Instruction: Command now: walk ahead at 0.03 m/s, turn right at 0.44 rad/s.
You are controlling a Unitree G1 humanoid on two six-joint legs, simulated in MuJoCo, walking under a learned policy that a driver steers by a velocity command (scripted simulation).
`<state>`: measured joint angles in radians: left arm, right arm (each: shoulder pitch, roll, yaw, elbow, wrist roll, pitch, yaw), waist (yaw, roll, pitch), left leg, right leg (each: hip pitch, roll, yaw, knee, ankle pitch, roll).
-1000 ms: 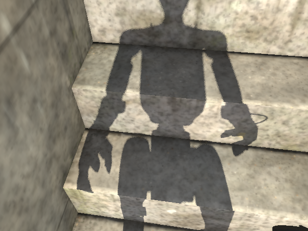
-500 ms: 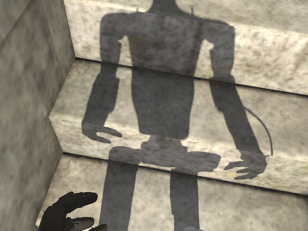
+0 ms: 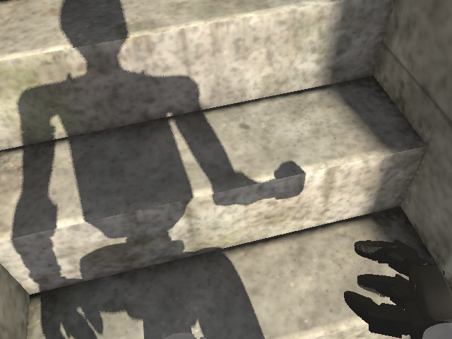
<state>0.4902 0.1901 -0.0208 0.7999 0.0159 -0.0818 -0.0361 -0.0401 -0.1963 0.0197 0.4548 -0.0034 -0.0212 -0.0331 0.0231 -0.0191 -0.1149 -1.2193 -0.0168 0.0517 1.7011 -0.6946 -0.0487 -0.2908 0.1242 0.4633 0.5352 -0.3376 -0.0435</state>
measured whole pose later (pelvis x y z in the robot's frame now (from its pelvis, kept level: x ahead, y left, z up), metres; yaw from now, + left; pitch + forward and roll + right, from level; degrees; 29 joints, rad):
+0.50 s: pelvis +0.13 +0.00 +0.19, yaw -4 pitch +9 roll +0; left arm 0.00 0.13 -0.04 0.79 0.04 -0.03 -0.05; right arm 0.47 -0.09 0.01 0.98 -0.04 -0.07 0.00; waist -0.13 0.01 -0.18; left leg -0.43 0.00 0.00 0.62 -0.36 0.09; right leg -1.06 -0.09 -0.02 1.52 -0.21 -0.09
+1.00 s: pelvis +0.36 -0.04 +0.28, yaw +26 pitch +6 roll +4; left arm 0.31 0.22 0.06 0.90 -0.03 -0.16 0.03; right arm -0.18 -0.18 0.01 0.52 -0.01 0.08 -0.01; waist 0.02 0.00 0.05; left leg -0.99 -0.16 0.15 1.40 -0.39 0.27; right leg -0.28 -0.15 -0.14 0.85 0.24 0.00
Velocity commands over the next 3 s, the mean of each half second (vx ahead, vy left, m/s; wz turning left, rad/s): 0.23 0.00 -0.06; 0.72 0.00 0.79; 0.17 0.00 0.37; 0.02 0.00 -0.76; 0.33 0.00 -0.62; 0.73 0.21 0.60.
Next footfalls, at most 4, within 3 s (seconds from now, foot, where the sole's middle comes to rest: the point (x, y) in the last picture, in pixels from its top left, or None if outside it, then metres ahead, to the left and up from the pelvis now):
0.02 left None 0.16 0.12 -0.57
0.62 right None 0.25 -0.16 -0.57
1.02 left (220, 294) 0.45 0.07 -0.37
1.34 right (299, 145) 0.68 -0.10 -0.16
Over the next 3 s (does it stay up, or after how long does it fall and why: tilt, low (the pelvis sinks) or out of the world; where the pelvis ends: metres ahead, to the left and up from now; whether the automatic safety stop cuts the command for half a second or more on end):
stays up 0.70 0.10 0.61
